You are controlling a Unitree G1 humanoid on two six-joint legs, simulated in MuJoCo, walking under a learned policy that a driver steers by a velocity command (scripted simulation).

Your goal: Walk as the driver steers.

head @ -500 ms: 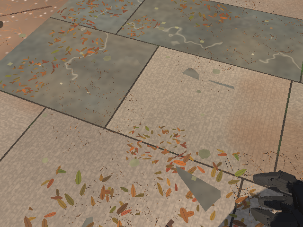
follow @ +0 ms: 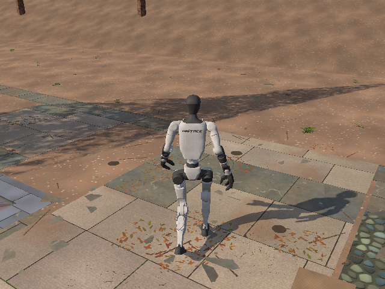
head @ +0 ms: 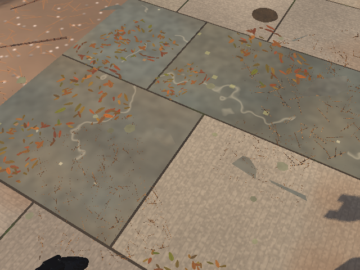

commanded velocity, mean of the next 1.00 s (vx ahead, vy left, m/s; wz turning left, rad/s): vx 0.22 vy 0.00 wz -0.46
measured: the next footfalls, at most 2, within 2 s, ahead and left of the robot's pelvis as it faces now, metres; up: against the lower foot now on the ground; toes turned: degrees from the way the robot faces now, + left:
left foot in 0.36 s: +0.40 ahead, +0.11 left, +0.00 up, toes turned -3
right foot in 0.76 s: +0.28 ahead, -0.14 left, +0.00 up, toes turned -22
